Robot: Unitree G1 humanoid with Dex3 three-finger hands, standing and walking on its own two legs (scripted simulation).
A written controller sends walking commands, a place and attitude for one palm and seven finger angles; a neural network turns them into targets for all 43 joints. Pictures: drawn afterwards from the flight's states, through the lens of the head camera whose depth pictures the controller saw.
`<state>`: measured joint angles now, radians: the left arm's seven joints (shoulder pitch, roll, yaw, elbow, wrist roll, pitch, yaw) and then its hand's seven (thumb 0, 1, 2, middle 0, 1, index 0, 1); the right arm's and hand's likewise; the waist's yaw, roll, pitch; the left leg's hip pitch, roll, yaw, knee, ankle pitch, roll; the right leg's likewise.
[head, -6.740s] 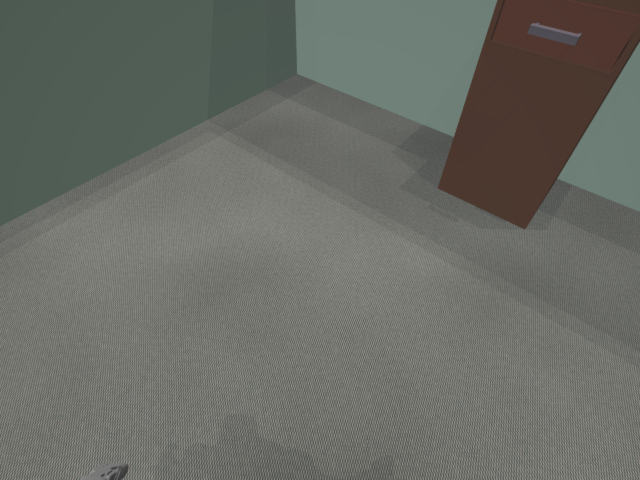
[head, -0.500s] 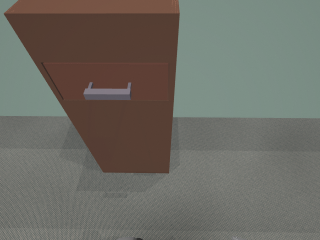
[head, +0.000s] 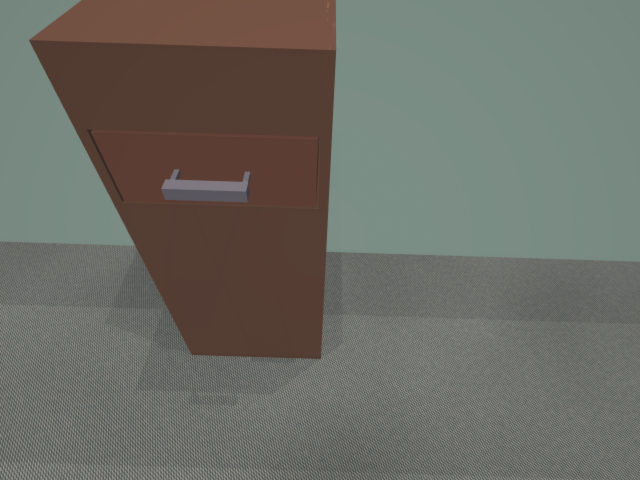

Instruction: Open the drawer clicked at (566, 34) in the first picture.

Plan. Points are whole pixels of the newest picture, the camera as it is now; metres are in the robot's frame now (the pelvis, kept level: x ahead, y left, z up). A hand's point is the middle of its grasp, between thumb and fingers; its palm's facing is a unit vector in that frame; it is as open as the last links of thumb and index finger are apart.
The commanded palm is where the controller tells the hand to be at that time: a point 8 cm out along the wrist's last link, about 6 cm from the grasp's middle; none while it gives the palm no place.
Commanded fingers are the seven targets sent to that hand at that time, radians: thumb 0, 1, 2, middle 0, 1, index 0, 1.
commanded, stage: come to a stop and stand still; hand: left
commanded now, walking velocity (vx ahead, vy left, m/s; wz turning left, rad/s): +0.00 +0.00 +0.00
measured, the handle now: (209, 183) +0.59 +0.24 +0.01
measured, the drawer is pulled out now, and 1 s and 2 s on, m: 0.00 0.00 0.00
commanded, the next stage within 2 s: look again from close up in 0.30 s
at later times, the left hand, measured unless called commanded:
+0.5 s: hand out of the picture -0.02 +0.17 -0.18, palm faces +0.01 -0.99 -0.15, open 7.4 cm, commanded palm none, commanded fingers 0.00 0.90 0.90 -0.20 -0.30 -0.20 -0.30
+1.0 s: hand out of the picture +0.02 +0.21 -0.17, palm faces +0.00 -0.98 -0.21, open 7.3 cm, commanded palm none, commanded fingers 0.00 0.90 0.90 -0.20 -0.30 -0.20 -0.30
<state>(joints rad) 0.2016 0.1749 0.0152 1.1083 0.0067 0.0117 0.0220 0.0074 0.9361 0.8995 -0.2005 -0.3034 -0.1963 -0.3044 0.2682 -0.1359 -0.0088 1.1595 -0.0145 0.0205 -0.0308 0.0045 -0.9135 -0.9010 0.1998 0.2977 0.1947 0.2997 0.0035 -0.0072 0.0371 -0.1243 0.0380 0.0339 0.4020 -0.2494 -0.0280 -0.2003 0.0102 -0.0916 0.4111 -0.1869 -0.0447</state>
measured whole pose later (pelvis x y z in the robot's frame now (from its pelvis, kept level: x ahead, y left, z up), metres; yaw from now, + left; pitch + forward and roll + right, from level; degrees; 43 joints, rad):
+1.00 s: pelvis +0.02 +0.04 +0.00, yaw -1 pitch -2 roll +1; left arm 0.28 0.14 -0.01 1.12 0.01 -0.01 0.03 0.01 0.93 0.90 -0.20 -0.30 -0.19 -0.30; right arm 0.32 -0.14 0.02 1.12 -0.01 -0.03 -0.03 0.00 -0.91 -0.90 0.20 0.30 0.20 0.30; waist -0.01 0.02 0.02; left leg -0.10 -0.02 0.07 0.42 -0.29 0.03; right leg -0.21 -0.05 -0.05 0.48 -0.24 0.01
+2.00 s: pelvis +0.00 +0.05 -0.01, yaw -1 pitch -2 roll +0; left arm 0.28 0.18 -0.01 1.01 0.02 0.01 0.02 0.01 0.91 0.90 -0.20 -0.30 -0.19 -0.30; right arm 0.26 -0.19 0.00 0.98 -0.02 0.00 -0.01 0.00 -0.94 -0.90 0.20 0.30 0.20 0.30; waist 0.00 0.01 0.00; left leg -0.21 -0.03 0.07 0.49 -0.25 0.05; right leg -0.25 -0.05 -0.04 0.51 -0.23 0.01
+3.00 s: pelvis +0.02 +0.02 -0.02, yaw -2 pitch +4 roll +1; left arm 0.42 0.28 -0.09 0.13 0.52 0.07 0.29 0.04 0.87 0.87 -0.21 -0.35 -0.20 -0.35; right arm 0.26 -0.26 -0.04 0.79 -0.01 -0.20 -0.06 0.02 -0.93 -0.90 0.20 0.30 0.20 0.30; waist 0.00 0.05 -0.06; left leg -0.32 0.00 0.07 0.59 -0.33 0.01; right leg -0.39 -0.03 -0.04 0.65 -0.33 -0.02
